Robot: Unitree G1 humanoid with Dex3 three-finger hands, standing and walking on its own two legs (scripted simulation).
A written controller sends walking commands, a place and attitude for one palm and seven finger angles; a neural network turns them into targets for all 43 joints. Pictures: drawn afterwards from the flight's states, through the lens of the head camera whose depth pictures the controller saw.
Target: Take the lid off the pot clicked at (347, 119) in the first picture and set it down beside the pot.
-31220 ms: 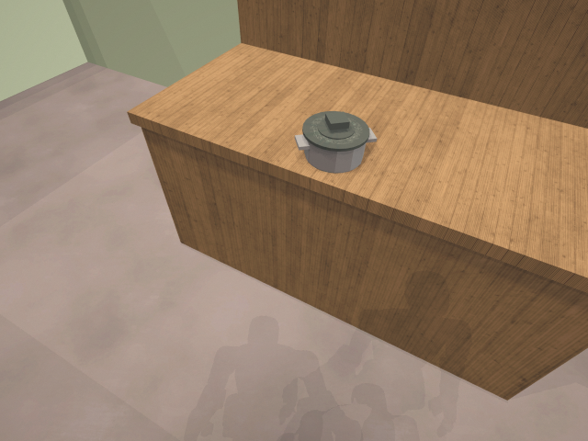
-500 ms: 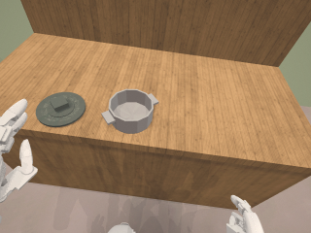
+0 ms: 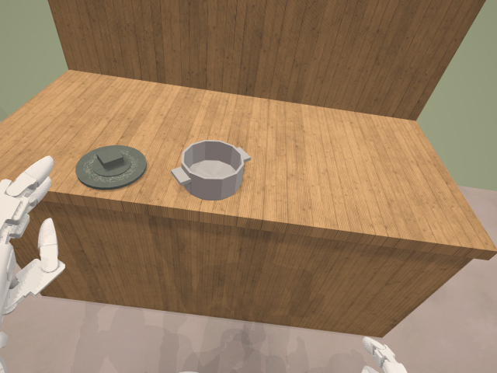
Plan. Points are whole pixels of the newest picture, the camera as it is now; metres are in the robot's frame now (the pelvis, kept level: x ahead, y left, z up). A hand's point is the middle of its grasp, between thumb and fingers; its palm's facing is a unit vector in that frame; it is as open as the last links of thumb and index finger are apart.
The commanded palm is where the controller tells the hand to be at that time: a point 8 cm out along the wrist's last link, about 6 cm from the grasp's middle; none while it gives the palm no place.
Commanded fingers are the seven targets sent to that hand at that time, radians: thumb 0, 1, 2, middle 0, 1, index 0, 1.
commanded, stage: stop stepping back and stand still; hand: left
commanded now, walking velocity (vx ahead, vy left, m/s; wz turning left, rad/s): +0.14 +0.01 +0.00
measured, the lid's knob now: (110, 157) +0.62 +0.36 -0.04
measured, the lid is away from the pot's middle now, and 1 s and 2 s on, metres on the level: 0.26 0.26 0.26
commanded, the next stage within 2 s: let the arm hang, fingers relaxed in 1.04 s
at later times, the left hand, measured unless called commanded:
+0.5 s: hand out of the picture +0.06 +0.29 +0.17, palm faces +0.37 -0.84 -0.39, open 7.4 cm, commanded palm +0.02 +0.32 +0.20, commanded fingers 0.00 0.90 0.90 -0.20 -0.30 -0.20 -0.30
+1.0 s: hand out of the picture +0.02 +0.28 -0.14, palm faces -0.08 -0.99 -0.15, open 7.4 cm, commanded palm none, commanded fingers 0.00 0.90 0.90 -0.20 -0.30 -0.20 -0.30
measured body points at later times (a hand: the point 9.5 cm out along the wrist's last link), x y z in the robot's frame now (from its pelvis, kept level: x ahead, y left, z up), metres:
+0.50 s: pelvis -0.11 +0.04 -0.01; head -0.15 +0.09 +0.43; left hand +0.04 +0.33 +0.19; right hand +0.02 -0.20 -0.08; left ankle -0.15 +0.12 -0.61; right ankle -0.11 -0.09 -0.71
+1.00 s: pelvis -0.17 +0.12 -0.01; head -0.15 +0.15 +0.44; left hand +0.02 +0.33 -0.12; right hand -0.15 -0.13 -0.12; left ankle -0.22 +0.15 -0.71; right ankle -0.19 +0.00 -0.61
